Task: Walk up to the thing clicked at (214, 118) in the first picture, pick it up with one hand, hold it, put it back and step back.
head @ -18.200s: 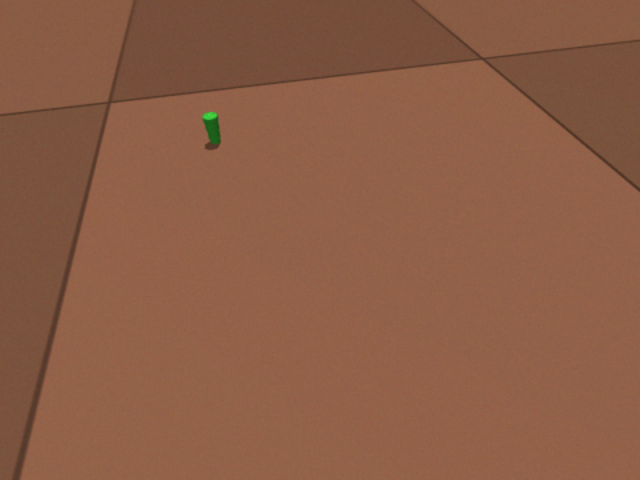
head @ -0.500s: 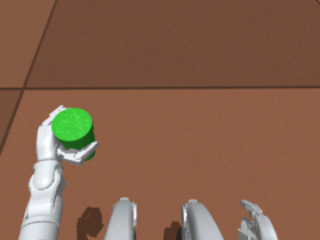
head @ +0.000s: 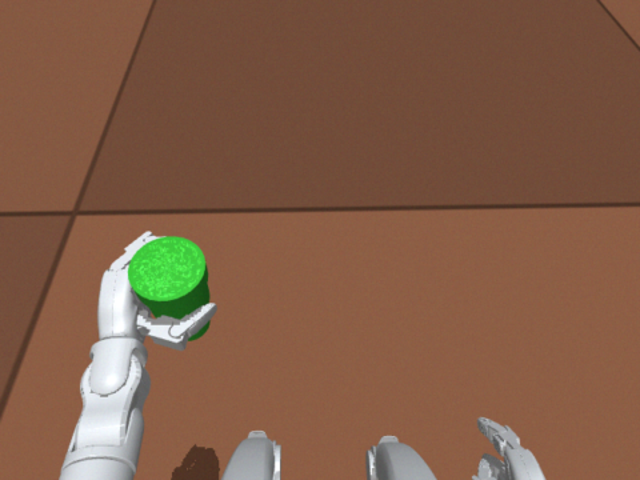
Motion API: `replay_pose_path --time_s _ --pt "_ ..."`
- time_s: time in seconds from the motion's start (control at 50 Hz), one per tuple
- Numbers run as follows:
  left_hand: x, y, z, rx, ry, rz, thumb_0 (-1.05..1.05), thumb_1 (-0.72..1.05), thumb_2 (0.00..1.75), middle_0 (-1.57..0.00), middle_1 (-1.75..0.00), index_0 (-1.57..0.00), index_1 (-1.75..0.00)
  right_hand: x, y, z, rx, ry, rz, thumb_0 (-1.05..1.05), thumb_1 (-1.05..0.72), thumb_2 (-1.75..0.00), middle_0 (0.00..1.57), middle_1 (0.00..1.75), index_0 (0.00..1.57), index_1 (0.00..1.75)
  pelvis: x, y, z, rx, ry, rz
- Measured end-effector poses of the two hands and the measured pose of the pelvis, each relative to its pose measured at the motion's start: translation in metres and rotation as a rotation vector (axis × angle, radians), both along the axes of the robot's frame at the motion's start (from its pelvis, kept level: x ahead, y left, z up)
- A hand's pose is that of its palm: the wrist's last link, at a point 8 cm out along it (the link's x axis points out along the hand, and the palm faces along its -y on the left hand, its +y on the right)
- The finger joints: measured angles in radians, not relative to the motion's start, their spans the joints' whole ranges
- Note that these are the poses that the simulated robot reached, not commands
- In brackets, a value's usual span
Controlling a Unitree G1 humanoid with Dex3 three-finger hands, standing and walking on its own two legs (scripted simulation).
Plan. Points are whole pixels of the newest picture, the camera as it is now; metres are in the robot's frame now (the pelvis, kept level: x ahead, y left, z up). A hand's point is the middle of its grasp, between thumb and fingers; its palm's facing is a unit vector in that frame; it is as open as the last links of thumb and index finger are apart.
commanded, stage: lift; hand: left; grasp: from the side
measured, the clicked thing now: (180, 298) +0.34 +0.19 +0.01
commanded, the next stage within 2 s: hold in 0.58 s
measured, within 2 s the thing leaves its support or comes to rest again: neither
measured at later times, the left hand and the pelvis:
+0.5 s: hand (178, 273) +0.35 +0.18 +0.06, palm faces +0.12 -0.99 -0.04, open 9.9 cm; pelvis +0.02 +0.00 +0.03, yaw +0 degrees
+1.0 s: hand (177, 269) +0.35 +0.17 +0.08, palm faces +0.12 -0.99 -0.04, open 9.9 cm; pelvis +0.02 +0.00 +0.04, yaw +0 degrees
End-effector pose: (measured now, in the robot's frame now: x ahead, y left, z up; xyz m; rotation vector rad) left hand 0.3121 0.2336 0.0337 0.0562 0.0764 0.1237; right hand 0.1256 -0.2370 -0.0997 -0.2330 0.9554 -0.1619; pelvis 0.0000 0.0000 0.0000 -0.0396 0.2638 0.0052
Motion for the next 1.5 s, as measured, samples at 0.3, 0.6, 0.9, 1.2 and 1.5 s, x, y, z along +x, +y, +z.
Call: replay_pose_path --time_s 0.3,0.6,0.9,1.2,1.5 --pt "0.006 -0.008 0.017 -0.026 0.008 -0.002 -0.04 -0.38 1.11 -0.74 -1.02 -0.74 -1.03 0.009 -0.006 0.025 -0.017 -0.006 -0.002 0.01 -0.92 -0.90 0.20 0.30 0.21 0.30 0.012 -0.002 0.021 0.006 -0.051 0.000" --pt "0.013 -0.008 0.033 -0.028 -0.006 -0.001 -0.03 -0.38 1.10 -0.74 -1.02 -0.73 -1.03 0.002 -0.004 0.031 -0.004 0.029 -0.019 0.01 -0.92 -0.90 0.20 0.30 0.21 0.30 0.019 0.000 0.033 0.009 -0.084 -0.003" --pt "0.009 -0.011 0.042 -0.031 -0.015 0.004 -0.03 -0.37 1.09 -0.74 -1.02 -0.73 -1.03 0.005 -0.004 0.039 0.000 0.019 -0.014 0.01 -0.93 -0.90 0.20 0.30 0.20 0.30 0.020 0.000 0.040 0.012 -0.116 -0.004" --pt "0.005 -0.015 0.053 -0.025 -0.020 -0.005 -0.03 -0.36 1.08 -0.73 -1.02 -0.73 -1.03 0.012 -0.003 0.047 0.009 -0.010 -0.004 0.01 -0.93 -0.90 0.20 0.30 0.20 0.30 0.021 -0.001 0.046 0.014 -0.144 0.000" --pt "-0.001 -0.017 0.052 -0.027 -0.010 0.003 -0.03 -0.36 1.07 -0.73 -1.02 -0.73 -1.03 0.013 -0.006 0.051 0.015 -0.024 0.001 0.01 -0.92 -0.90 0.20 0.30 0.20 0.30 0.017 -0.004 0.049 0.019 -0.156 -0.002"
